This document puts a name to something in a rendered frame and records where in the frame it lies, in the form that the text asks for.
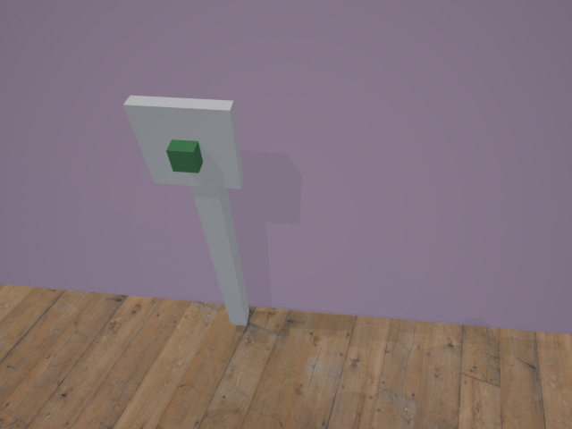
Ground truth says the panel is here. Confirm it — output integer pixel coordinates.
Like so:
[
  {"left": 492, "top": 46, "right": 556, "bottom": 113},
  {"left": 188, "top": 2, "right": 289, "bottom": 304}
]
[{"left": 123, "top": 96, "right": 249, "bottom": 326}]

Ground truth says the button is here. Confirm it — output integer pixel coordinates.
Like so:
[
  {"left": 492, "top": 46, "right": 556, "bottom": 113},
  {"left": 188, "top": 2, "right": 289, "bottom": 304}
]
[{"left": 166, "top": 139, "right": 203, "bottom": 173}]

